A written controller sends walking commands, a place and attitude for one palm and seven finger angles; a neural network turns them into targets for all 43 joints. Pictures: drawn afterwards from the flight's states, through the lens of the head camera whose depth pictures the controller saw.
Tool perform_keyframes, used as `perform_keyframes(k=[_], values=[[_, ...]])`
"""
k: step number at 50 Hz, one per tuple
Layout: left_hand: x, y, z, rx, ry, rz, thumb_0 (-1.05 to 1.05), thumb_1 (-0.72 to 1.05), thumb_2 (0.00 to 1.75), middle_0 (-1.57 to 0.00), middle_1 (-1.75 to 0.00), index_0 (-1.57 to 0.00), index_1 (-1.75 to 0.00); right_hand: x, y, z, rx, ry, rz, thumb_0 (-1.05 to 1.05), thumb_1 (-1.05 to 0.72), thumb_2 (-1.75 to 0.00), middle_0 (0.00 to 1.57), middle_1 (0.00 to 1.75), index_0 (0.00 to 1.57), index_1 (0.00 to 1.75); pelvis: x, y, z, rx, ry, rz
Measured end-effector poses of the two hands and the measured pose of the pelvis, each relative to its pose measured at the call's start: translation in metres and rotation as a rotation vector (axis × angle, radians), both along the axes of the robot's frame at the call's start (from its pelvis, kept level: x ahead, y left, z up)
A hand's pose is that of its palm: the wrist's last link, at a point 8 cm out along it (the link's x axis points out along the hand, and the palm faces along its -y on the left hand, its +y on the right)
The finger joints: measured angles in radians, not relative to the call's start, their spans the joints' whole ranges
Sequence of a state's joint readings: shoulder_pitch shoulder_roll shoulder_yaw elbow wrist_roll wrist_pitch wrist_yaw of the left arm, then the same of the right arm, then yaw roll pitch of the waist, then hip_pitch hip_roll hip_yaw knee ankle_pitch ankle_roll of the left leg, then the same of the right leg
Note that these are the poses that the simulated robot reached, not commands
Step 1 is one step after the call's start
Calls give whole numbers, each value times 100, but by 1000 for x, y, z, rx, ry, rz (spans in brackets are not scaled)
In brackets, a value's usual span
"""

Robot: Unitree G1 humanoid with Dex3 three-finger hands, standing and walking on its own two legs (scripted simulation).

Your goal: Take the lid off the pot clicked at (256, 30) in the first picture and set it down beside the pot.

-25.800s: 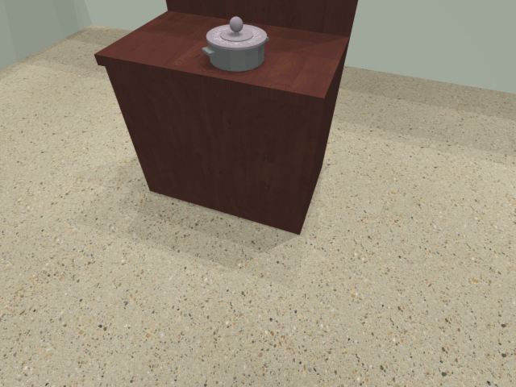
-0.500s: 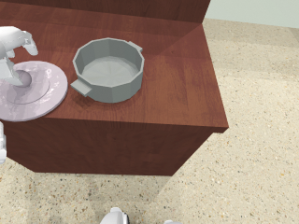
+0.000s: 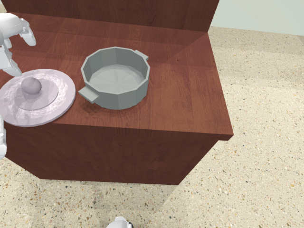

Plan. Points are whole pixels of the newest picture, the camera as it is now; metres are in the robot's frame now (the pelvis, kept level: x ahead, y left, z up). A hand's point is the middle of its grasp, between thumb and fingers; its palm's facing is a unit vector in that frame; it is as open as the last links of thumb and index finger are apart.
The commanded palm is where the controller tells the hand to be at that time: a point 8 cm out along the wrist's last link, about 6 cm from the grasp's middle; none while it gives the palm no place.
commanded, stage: raise the empty hand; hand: left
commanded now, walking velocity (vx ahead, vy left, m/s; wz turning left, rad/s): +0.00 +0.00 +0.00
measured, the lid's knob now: (31, 85) +0.49 +0.30 +0.06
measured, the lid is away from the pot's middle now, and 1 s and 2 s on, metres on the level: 0.23 0.23 0.23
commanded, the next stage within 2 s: draw the hand back to the body in 0.66 s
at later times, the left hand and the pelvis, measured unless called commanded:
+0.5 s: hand out of the picture +0.49 +0.31 +0.22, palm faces -0.30 -0.12 -0.95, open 11.1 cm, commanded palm +0.53 +0.30 +0.29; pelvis +0.00 +0.00 +0.01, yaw +1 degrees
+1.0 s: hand out of the picture +0.49 +0.30 +0.23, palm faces -0.28 -0.09 -0.96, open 11.1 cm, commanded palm +0.47 +0.29 +0.29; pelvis +0.01 -0.01 +0.01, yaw +1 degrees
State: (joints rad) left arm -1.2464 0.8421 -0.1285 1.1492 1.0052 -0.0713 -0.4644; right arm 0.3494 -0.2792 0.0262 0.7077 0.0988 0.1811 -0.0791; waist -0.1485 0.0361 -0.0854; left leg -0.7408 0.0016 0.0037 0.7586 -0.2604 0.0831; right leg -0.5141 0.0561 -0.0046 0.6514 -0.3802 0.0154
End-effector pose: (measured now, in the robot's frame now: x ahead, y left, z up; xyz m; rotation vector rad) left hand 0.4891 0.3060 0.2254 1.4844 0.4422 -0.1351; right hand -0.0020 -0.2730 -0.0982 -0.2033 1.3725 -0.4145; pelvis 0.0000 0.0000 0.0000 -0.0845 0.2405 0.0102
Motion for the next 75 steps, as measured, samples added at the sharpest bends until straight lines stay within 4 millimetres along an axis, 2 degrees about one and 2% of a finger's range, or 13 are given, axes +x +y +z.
perform_keyframes(k=[6, 13, 30, 36, 44, 53, 63, 66, 69, 72, 75], values=[[-2, 2, 18, -9, -25, 15, 0, -5, 74, -40, -78, -40, -78, -1, 3, -1, 20, 4, -6, 0, -90, -90, 20, 30, 21, 30, 1, 1, 2, 4, -9, 1], [-4, 5, 25, 2, -14, 50, 0, -5, 74, -40, -78, -40, -78, 0, 3, 0, 28, 4, 5, 0, -90, -90, 20, 30, 21, 30, 1, 0, 4, 6, -17, 6], [2, 1, 63, 13, -58, 85, 0, -5, 74, -40, -78, -40, -78, 9, -1, 5, 27, -13, 24, 0, -90, -90, 20, 30, 21, 30, 6, 0, 9, 14, -21, 12], [4, 1, 64, 6, -47, 110, 0, -5, 74, -40, -78, -40, -78, 13, -1, 4, 42, -19, 21, 0, -90, -90, 20, 30, 21, 30, 9, -2, 10, 20, -20, 9], [5, -9, 66, 17, -73, 77, 0, -5, 74, -40, -78, -40, -78, 20, -2, 2, 58, -26, 26, 0, -90, -90, 20, 30, 21, 30, 11, -6, 12, 25, -23, 10], [-12, -13, 58, 37, -90, 54, 0, -5, 74, -40, -78, -40, -78, 44, -5, 0, 96, -75, 47, 0, -90, -90, 20, 30, 21, 30, 9, -11, 13, 35, -53, 14], [-54, -8, 51, 52, -104, 50, 0, -5, 74, -40, -78, -40, -78, 97, -3, 6, 131, -201, 131, 1, -90, -90, 20, 30, 20, 30, 2, -18, 15, 41, -106, 30], [-66, -14, 52, -411, -353, 17, 0, -5, 74, -40, -78, -41, -78, 113, 4, 13, 116, -269, 213, 1, -91, -90, 20, 30, 20, 30, -2, -20, 18, 44, -149, 32], [-74, -23, 50, -745, -583, 28, 0, -5, 74, -41, -78, -41, -78, 125, 11, 22, 111, -328, 272, 1, -91, -90, 20, 30, 20, 30, -1, -24, 22, 54, -176, 22], [-79, -26, 45, -954, -736, 86, 0, -5, 74, -41, -78, -40, -78, 134, 13, 31, 107, -384, 290, 1, -90, -90, 20, 30, 21, 30, 2, -31, 25, 57, -193, 10], [-84, -30, 42, -1062, -834, 129, 0, -3, 74, -40, -76, -40, -76, 139, 9, 38, 102, -435, 289, 1, -90, -90, 20, 30, 21, 30, 6, -36, 27, 58, -210, -1]])
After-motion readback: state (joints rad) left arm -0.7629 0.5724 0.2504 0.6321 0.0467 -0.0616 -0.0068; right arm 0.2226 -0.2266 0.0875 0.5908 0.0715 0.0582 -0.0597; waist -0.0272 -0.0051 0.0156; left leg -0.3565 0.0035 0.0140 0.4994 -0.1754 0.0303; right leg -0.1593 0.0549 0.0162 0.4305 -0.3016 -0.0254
